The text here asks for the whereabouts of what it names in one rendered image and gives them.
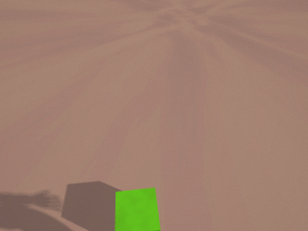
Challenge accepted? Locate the carton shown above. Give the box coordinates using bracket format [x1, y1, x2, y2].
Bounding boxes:
[115, 188, 161, 231]

